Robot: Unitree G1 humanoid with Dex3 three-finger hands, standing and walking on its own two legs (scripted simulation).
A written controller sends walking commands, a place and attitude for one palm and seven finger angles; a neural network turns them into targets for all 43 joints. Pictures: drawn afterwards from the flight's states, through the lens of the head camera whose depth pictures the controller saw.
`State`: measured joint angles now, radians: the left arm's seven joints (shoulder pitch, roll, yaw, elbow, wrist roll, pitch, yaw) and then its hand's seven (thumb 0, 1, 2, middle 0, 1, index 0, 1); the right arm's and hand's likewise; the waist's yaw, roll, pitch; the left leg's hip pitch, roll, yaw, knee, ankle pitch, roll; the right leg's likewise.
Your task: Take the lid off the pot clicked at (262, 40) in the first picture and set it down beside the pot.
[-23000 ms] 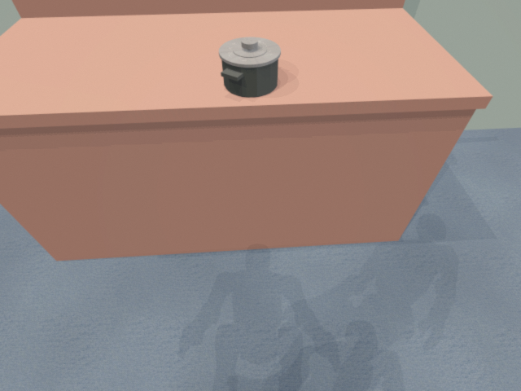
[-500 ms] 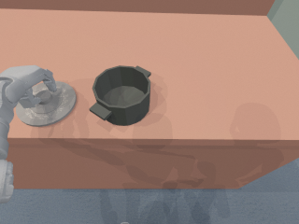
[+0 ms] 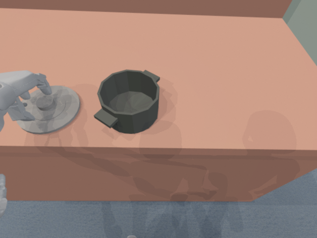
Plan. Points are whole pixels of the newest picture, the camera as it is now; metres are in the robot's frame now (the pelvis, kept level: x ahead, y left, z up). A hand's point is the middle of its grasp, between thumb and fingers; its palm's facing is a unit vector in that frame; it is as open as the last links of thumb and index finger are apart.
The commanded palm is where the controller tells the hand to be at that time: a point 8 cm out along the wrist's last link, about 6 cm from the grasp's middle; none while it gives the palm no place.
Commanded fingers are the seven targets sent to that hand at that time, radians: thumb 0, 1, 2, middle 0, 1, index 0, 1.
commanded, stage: open the fingers wide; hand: left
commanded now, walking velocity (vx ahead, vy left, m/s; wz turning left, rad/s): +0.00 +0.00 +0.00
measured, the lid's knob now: (45, 103) +0.46 +0.31 +0.05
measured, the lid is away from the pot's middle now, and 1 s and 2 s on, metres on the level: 0.23 0.23 0.23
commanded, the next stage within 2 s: raise the empty hand in 0.24 s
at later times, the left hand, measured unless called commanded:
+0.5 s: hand (19, 100) +0.42 +0.34 +0.10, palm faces -0.36 -0.09 -0.93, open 11.1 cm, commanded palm +0.43 +0.33 +0.17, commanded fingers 0.00 -0.07 0.77 -0.40 -0.75 -0.40 -0.75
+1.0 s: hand (8, 80) +0.43 +0.34 +0.16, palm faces -0.30 -0.05 -0.95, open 11.1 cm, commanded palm +0.42 +0.33 +0.23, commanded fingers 0.00 -0.07 0.77 -0.40 -0.75 -0.40 -0.75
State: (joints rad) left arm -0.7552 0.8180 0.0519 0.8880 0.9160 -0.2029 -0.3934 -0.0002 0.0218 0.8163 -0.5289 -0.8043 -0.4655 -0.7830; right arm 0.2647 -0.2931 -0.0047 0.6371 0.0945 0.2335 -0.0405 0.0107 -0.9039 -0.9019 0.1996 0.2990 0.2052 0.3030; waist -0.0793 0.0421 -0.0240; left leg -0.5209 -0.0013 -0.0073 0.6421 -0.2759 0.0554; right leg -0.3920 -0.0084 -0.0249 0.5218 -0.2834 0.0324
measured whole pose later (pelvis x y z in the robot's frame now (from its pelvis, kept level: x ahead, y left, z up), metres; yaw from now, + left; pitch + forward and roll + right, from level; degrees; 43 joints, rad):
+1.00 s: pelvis +0.00 +0.02 +0.01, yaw +1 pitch +7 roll -3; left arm -0.84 0.81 -0.01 0.74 0.90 -0.09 -0.45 0.00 -0.07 0.77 -0.42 -0.75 -0.42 -0.75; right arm 0.26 -0.28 0.00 0.60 0.10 0.21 -0.01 0.01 -0.90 -0.90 0.20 0.30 0.21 0.30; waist -0.07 0.05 -0.02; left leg -0.45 -0.04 0.00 0.56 -0.24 0.09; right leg -0.31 -0.04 -0.02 0.43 -0.24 0.01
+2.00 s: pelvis +0.01 +0.00 +0.01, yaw +1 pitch +6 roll -2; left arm -0.80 0.88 0.07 0.60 0.86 -0.01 -0.56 0.00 -0.07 0.77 -0.42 -0.75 -0.42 -0.75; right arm 0.22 -0.30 0.01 0.57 0.10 0.23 0.00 0.01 -0.91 -0.90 0.20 0.30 0.20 0.30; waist -0.07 0.07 0.00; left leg -0.40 -0.02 -0.02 0.51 -0.22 0.05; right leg -0.27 -0.02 -0.03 0.40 -0.24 0.04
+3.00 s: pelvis +0.03 -0.05 +0.01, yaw -1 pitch -3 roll +0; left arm -0.09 0.44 0.46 -0.08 -0.12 -0.11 0.08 0.01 0.51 0.85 -0.29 -0.48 -0.28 -0.48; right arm 0.15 -0.26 0.01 0.66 0.05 -0.06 -0.05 0.02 -0.90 -0.90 0.20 0.30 0.20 0.30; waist 0.03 0.06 0.04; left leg -0.14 0.03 0.01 0.44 -0.25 -0.01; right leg -0.06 0.03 0.01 0.39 -0.28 -0.02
